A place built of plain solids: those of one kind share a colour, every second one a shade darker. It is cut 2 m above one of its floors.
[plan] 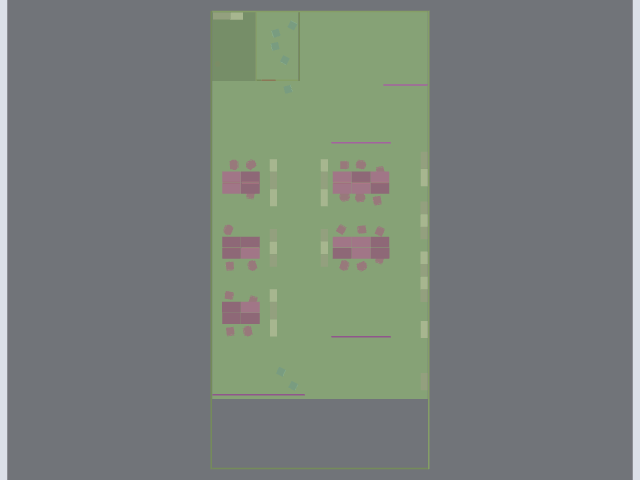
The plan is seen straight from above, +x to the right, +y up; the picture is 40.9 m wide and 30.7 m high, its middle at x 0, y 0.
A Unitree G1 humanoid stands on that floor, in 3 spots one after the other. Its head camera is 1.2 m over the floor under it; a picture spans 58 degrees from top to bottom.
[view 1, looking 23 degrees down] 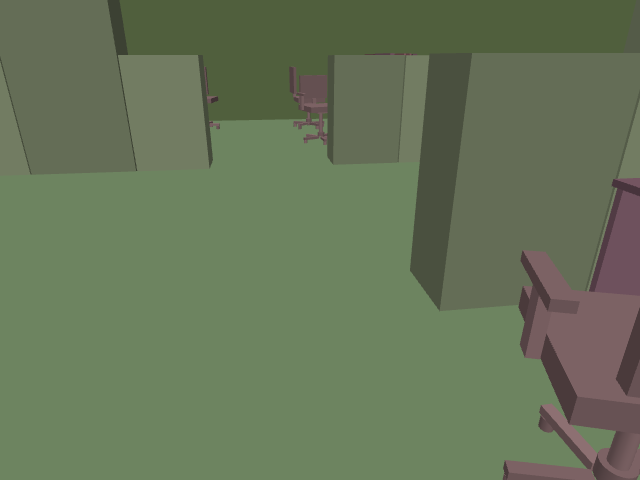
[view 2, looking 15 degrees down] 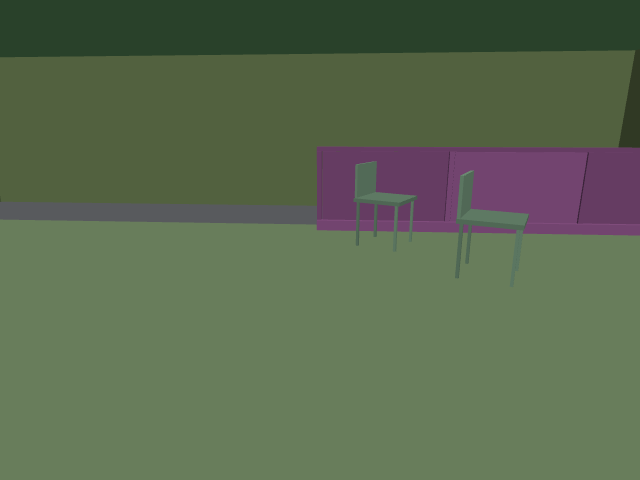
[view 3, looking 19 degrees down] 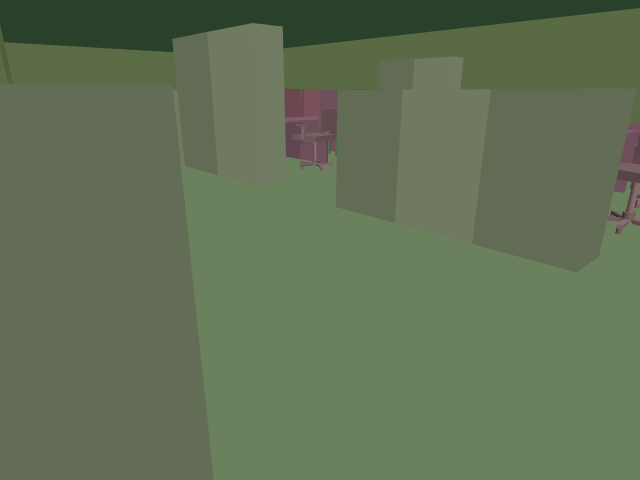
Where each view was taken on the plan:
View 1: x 2.30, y -2.58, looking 172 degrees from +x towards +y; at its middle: floor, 3.07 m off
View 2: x -1.35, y -4.96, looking -86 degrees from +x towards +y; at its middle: floor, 4.64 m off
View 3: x -3.14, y -2.58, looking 48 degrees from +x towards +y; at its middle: floor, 3.69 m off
